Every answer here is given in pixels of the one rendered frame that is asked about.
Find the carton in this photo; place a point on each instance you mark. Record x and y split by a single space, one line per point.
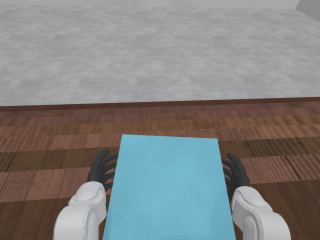
169 188

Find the robot left hand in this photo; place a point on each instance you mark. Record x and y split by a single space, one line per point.
98 169

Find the robot right hand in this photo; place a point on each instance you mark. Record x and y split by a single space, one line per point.
237 174

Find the robot left forearm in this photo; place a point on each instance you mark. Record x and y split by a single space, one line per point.
80 220

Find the robot right forearm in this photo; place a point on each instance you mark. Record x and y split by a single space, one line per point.
255 217

